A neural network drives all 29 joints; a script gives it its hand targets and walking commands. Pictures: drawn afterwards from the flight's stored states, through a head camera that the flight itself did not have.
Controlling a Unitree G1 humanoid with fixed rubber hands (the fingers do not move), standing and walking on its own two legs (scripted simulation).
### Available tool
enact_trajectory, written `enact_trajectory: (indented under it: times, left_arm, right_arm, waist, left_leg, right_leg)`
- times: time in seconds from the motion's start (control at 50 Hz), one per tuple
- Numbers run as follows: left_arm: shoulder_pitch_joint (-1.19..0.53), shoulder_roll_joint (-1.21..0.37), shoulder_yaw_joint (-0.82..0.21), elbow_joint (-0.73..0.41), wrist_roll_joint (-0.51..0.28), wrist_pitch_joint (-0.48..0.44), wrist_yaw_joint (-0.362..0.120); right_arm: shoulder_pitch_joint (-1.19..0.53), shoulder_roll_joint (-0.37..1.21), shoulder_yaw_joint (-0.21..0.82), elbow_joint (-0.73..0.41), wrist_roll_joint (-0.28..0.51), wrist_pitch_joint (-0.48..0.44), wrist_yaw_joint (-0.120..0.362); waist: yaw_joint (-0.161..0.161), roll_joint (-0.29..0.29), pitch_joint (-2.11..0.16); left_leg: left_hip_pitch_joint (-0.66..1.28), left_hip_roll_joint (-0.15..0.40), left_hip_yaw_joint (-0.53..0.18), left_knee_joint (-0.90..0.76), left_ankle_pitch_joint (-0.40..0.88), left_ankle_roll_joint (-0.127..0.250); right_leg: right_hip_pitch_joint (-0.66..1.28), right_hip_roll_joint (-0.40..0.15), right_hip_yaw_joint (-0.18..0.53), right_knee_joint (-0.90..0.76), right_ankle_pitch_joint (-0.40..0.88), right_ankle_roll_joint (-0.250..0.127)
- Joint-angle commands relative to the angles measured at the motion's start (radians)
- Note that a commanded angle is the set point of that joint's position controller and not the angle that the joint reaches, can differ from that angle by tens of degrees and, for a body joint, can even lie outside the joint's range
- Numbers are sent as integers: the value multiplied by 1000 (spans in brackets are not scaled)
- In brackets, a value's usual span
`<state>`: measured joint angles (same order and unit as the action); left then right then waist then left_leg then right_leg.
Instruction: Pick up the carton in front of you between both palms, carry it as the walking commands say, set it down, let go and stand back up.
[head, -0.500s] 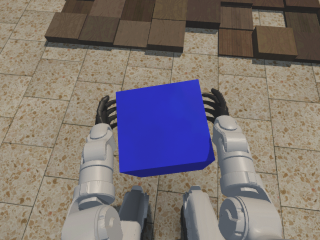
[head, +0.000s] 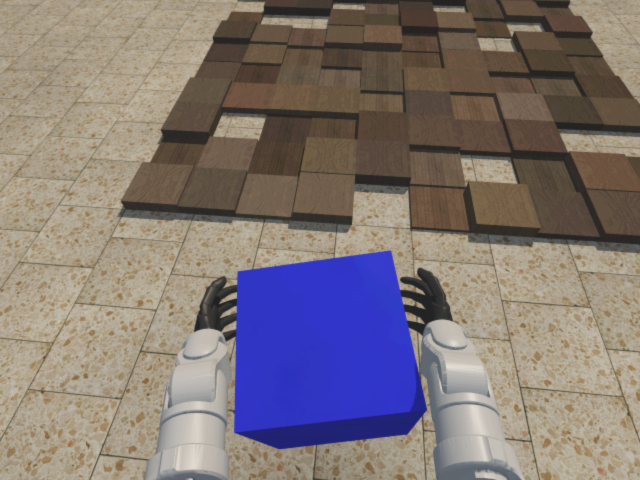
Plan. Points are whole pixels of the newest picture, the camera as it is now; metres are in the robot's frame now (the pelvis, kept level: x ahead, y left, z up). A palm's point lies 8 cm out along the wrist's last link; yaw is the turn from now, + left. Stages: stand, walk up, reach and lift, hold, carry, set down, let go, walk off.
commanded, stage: reach and lift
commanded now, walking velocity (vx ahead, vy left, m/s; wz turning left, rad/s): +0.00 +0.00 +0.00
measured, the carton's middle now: (329, 359) +0.32 +0.00 -0.09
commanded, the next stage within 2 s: hold in 1.26 s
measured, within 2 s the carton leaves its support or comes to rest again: neither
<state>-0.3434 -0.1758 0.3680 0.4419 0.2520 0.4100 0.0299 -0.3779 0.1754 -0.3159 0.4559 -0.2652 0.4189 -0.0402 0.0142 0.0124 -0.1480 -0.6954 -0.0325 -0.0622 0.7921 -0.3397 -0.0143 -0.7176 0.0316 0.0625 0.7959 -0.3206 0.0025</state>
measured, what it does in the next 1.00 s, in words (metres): stands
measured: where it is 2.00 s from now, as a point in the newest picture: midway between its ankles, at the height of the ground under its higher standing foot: outside the picture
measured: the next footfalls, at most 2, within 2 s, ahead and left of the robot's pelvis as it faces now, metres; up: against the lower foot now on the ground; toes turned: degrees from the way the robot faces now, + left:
none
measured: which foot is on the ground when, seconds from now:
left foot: down 0.00-1.00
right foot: down 0.00-1.00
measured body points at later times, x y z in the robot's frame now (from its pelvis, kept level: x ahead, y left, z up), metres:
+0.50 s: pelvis +0.00 +0.00 +0.04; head -0.03 +0.00 +0.49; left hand +0.31 +0.16 +0.06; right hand +0.32 -0.14 +0.07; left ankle +0.02 +0.13 -0.70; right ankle +0.04 -0.12 -0.70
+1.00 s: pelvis +0.00 +0.00 +0.04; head -0.03 -0.01 +0.49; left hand +0.32 +0.15 +0.07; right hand +0.32 -0.15 +0.08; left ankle +0.02 +0.13 -0.70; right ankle +0.04 -0.12 -0.70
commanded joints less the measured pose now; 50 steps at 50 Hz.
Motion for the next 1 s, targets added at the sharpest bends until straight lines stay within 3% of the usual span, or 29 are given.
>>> enact_trajectory:
  times: [0.0, 0.02, 0.04, 0.06, 0.1, 0.18, 0.22, 0.32, 0.36, 0.38, 0.42, 0.44, 0.46, 0.52, 0.56, 0.58, 0.6, 0.64, 0.66, 0.68, 0.72, 0.74, 0.78, 0.82, 0.86, 0.88, 0.9, 0.94, 0.98]
  left_arm:
    - [-459, -988, -614, 60, -161, 38, -265]
    - [-403, -987, -627, 54, -160, 42, -265]
    - [-372, -945, -677, 26, -189, 51, -269]
    - [-387, -994, -648, -2, -174, 58, -268]
    - [-407, -970, -669, -32, -190, 84, -268]
    - [-295, -967, -606, 25, -171, 143, -275]
    - [-361, -972, -617, 3, -176, 164, -281]
    - [-415, -937, -568, -29, -146, 192, -290]
    - [-462, -914, -546, 6, -140, 190, -306]
    - [-488, -889, -562, 14, -156, 179, -303]
    - [-529, -895, -535, -12, -131, 165, -298]
    - [-501, -960, -535, 31, -129, 172, -293]
    - [-521, -955, -604, -33, -172, 170, -293]
    - [-487, -926, -482, 53, -109, 182, -291]
    - [-505, -925, -530, 38, -130, 172, -301]
    - [-475, -936, -549, 21, -134, 176, -302]
    - [-554, -905, -510, 41, -125, 171, -298]
    - [-542, -946, -501, 20, -107, 173, -299]
    - [-543, -957, -514, 20, -129, 169, -296]
    - [-571, -966, -529, 41, -156, 161, -304]
    - [-554, -957, -577, 4, -173, 162, -304]
    - [-560, -984, -567, -5, -158, 171, -298]
    - [-560, -965, -555, 24, -155, 184, -291]
    - [-539, -919, -529, 12, -123, 194, -299]
    - [-559, -943, -558, -3, -167, 198, -296]
    - [-500, -905, -533, 18, -146, 198, -298]
    - [-456, -927, -541, 33, -129, 216, -299]
    - [-496, -956, -543, 15, -152, 210, -305]
    - [-497, -908, -548, -49, -148, 200, -305]
  right_arm:
    - [-426, 951, 613, 32, 164, 26, 266]
    - [-382, 963, 598, 30, 180, 38, 262]
    - [-327, 991, 590, 20, 189, 38, 263]
    - [-440, 971, 682, -96, 248, 37, 263]
    - [-339, 1007, 641, -56, 206, 69, 266]
    - [-378, 958, 636, -75, 243, 125, 276]
    - [-329, 951, 584, -60, 197, 149, 277]
    - [-442, 965, 565, -102, 204, 175, 290]
    - [-416, 909, 498, -55, 171, 183, 282]
    - [-484, 932, 520, -32, 195, 180, 280]
    - [-457, 969, 467, 52, 155, 174, 294]
    - [-533, 974, 539, -83, 198, 153, 298]
    - [-458, 1005, 546, -46, 202, 165, 298]
    - [-452, 953, 467, 31, 153, 172, 299]
    - [-447, 968, 468, 54, 163, 166, 293]
    - [-454, 958, 502, -32, 173, 156, 295]
    - [-518, 962, 493, 16, 171, 159, 291]
    - [-521, 972, 497, -17, 141, 159, 296]
    - [-558, 958, 486, 7, 163, 162, 303]
    - [-532, 984, 527, -48, 175, 160, 299]
    - [-506, 981, 553, -76, 179, 158, 300]
    - [-593, 985, 579, -95, 203, 162, 291]
    - [-548, 974, 542, -50, 184, 182, 287]
    - [-557, 974, 528, -50, 171, 189, 294]
    - [-508, 965, 541, -59, 189, 208, 291]
    - [-480, 999, 542, -33, 198, 213, 280]
    - [-491, 945, 526, -87, 178, 207, 276]
    - [-523, 957, 584, -112, 193, 213, 282]
    - [-460, 988, 532, -64, 189, 213, 292]
  waist:
    - [-37, -49, -388]
    - [-9, -46, -347]
    - [-48, -64, -358]
    - [36, 24, -358]
    - [-23, -35, -331]
    - [32, -2, -147]
    - [-26, 4, -93]
    - [-3, -16, -53]
    - [-53, 21, -11]
    - [3, -51, -1]
    - [-1, -8, -9]
    - [-6, 50, -98]
    - [-17, -15, -122]
    - [-8, 26, -51]
    - [-20, -12, -78]
    - [-44, 43, -78]
    - [7, 16, -100]
    - [-27, 2, -56]
    - [28, -14, -107]
    - [-36, -20, -110]
    - [-57, -35, -162]
    - [17, 24, -135]
    - [-44, 22, -147]
    - [9, -35, -91]
    - [-16, -34, -114]
    - [16, -49, -98]
    - [-33, -14, -77]
    - [5, 2, -76]
    - [-14, -22, -90]
  left_leg:
    - [329, -82, -24, -183, 374, 10]
    - [377, -69, -26, -212, 364, 16]
    - [418, -69, -24, -217, 369, 9]
    - [434, -81, -23, -237, 375, 11]
    - [491, -69, -36, -286, 404, 0]
    - [530, -52, -30, -360, 301, 16]
    - [582, -42, -30, -398, 276, 16]
    - [571, -41, -21, -416, 179, 16]
    - [547, -43, -12, -410, 177, 12]
    - [591, -44, -12, -399, 170, 24]
    - [508, -28, -41, -413, 148, 34]
    - [527, -42, -25, -419, 171, 24]
    - [610, -35, -20, -410, 196, 28]
    - [571, -40, -19, -435, 168, 22]
    - [581, -34, -33, -415, 149, 29]
    - [542, -32, -24, -426, 167, 15]
    - [551, -31, -26, -417, 182, 31]
    - [543, -42, -17, -412, 115, 30]
    - [506, -27, -27, -422, 119, 31]
    - [559, -42, -8, -406, 120, 27]
    - [605, -49, -16, -409, 203, 22]
    - [558, -51, -13, -418, 230, 23]
    - [578, -45, -15, -417, 216, 20]
    - [589, -54, 0, -442, 143, 28]
    - [591, -56, -10, -434, 185, 27]
    - [602, -49, -17, -429, 224, 37]
    - [587, -42, -9, -437, 194, 21]
    - [540, -62, -9, -456, 181, 21]
    - [618, -42, -6, -446, 223, 23]
  right_leg:
    - [366, 71, 30, -196, 351, -8]
    - [400, 77, 30, -215, 344, -2]
    - [472, 79, 25, -234, 352, -2]
    - [493, 59, 34, -244, 335, 2]
    - [525, 63, 25, -303, 352, -2]
    - [590, 48, 26, -368, 267, 2]
    - [551, 51, 32, -406, 241, -4]
    - [597, 48, 7, -416, 165, -6]
    - [606, 42, 16, -434, 142, -18]
    - [594, 46, 11, -441, 109, -4]
    - [577, 43, 13, -414, 147, -18]
    - [656, 50, 33, -391, 203, -12]
    - [648, 58, 15, -393, 213, -6]
    - [574, 62, 14, -411, 176, -9]
    - [615, 47, 10, -409, 156, -14]
    - [634, 49, 7, -408, 187, -24]
    - [616, 45, 3, -407, 186, -15]
    - [602, 45, 10, -410, 127, -13]
    - [662, 55, -15, -391, 124, -12]
    - [608, 46, 6, -414, 126, -13]
    - [663, 53, 12, -409, 222, -1]
    - [672, 52, -2, -395, 242, -3]
    - [688, 45, 18, -414, 236, -11]
    - [625, 48, -3, -434, 145, 2]
    - [676, 53, -4, -438, 191, 8]
    - [674, 37, 11, -431, 247, 9]
    - [689, 49, 5, -431, 219, -3]
    - [725, 44, 11, -436, 241, 6]
    - [643, 59, -6, -438, 236, 5]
